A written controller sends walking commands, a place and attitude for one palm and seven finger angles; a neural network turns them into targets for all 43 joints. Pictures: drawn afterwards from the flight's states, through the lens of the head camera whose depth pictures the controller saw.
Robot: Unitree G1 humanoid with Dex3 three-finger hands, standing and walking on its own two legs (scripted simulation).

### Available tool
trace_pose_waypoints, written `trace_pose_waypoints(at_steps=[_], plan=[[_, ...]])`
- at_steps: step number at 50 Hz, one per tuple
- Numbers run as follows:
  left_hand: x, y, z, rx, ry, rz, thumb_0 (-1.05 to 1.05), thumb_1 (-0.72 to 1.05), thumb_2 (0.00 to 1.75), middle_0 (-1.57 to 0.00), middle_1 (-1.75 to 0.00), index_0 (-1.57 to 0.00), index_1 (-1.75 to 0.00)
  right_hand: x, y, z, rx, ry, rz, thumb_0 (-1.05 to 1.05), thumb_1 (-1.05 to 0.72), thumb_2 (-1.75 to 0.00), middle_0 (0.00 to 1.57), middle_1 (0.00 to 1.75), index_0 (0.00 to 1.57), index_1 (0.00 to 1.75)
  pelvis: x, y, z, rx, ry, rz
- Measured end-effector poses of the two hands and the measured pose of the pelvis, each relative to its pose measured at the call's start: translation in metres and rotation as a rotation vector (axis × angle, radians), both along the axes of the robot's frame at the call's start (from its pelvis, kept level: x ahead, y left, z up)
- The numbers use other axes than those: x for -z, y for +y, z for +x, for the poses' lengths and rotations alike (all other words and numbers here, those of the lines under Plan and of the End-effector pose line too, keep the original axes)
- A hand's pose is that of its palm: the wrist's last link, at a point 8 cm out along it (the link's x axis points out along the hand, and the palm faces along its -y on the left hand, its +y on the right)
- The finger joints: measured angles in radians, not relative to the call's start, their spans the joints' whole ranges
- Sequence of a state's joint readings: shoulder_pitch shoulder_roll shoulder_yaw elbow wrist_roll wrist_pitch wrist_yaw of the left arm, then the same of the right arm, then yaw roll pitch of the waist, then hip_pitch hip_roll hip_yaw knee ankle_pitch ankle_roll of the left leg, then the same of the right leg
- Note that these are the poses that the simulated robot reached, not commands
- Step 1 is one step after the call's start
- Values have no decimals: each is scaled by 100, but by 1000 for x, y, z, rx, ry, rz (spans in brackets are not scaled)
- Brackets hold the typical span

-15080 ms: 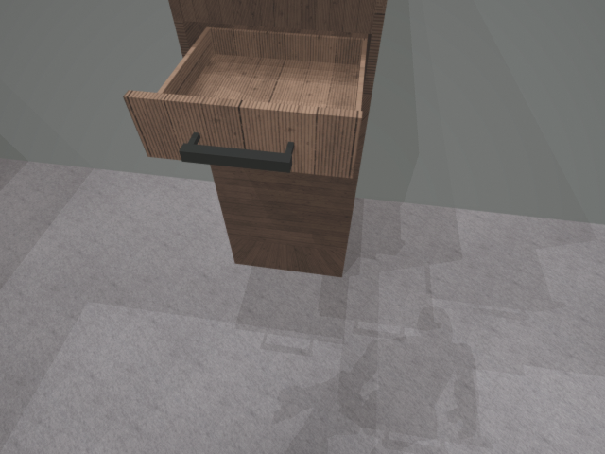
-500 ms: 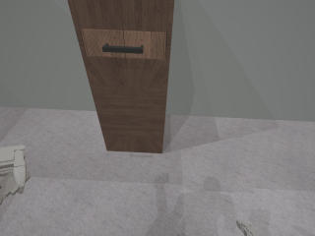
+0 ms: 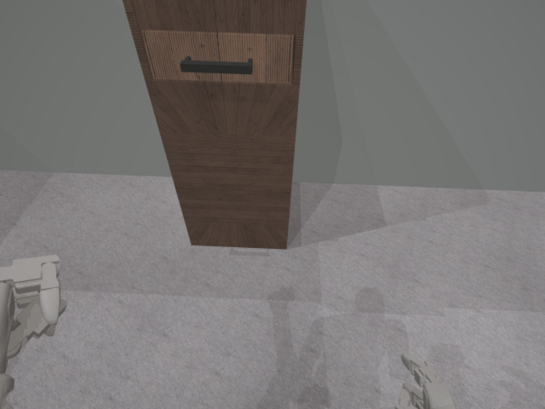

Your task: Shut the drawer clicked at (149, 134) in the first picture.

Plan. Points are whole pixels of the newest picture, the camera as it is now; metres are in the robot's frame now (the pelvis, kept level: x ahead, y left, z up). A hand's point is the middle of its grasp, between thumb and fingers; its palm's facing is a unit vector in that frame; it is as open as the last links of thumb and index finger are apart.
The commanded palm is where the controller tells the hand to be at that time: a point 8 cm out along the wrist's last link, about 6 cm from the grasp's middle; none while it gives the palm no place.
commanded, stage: let the arm hang, fingers relaxed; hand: left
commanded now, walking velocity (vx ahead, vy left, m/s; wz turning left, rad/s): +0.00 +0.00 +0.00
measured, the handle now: (217, 63) +0.89 +0.20 +0.09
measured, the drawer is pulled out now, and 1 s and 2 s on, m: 0.00 0.00 0.00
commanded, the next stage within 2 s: look to check the result in 1.08 s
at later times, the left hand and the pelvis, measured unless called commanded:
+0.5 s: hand out of the picture -0.09 +0.20 -0.17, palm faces +0.05 -0.97 -0.23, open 4.6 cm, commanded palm none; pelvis -0.02 +0.00 +0.00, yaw +2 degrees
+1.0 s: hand out of the picture -0.03 +0.15 -0.17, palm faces +0.06 -0.98 -0.17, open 7.3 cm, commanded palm none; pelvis -0.02 +0.00 +0.00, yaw +1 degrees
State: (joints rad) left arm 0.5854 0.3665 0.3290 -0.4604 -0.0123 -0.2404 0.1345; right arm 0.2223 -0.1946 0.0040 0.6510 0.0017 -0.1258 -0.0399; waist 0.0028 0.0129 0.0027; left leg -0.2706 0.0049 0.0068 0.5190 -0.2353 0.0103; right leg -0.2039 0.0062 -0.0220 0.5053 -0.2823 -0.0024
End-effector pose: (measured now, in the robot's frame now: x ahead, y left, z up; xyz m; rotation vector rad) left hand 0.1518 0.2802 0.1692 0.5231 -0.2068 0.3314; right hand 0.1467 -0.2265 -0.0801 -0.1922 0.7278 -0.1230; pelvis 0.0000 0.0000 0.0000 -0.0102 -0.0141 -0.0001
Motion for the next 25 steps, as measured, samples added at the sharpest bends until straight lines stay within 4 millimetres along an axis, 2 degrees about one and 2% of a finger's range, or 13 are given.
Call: trace_pose_waypoints(at_steps=[2,5,8,11,12,16,21,25], plan=[[43,8,13,-8,178,-40,0,89,90,-140,-160,-141,-160,12,0,4,-44,32,16,1,-90,-90,20,30,20,30,3,3,-4,-9,14,3],[141,13,13,-81,559,-193,0,89,90,-137,-156,-137,-156,29,-3,0,-52,108,21,1,-90,-90,21,30,20,30,8,6,-10,-17,17,3],[229,-4,-19,-121,909,-338,0,90,90,-129,-150,-130,-150,36,-7,-18,-28,183,7,1,-90,-90,21,30,20,30,10,6,-14,-18,3,8],[287,-36,-69,-123,1184,-458,1,90,90,-120,-141,-120,-140,39,-11,-49,4,283,-17,1,-90,-90,20,30,20,30,8,5,-17,-18,-13,7],[298,-44,-86,-136,1250,-478,1,90,90,-117,-138,-117,-137,40,-11,-61,14,324,-25,1,-90,-90,20,30,20,30,7,5,-18,-19,-16,4],[316,-38,-147,-244,1410,-537,1,90,90,-103,-128,-103,-122,44,-12,-111,40,502,-41,1,-90,-90,20,30,20,30,2,1,-20,-29,-17,-9],[313,-32,-210,-336,1566,-559,1,90,90,-84,-106,-84,-102,52,-6,-163,70,669,-18,1,-90,-90,20,30,20,30,-2,3,-22,-34,-16,-13],[305,-33,-241,-385,1646,-557,1,90,90,-68,-87,-68,-84,57,3,-189,92,738,20,1,-90,-90,20,30,20,30,-3,4,-23,-31,-17,-10]])
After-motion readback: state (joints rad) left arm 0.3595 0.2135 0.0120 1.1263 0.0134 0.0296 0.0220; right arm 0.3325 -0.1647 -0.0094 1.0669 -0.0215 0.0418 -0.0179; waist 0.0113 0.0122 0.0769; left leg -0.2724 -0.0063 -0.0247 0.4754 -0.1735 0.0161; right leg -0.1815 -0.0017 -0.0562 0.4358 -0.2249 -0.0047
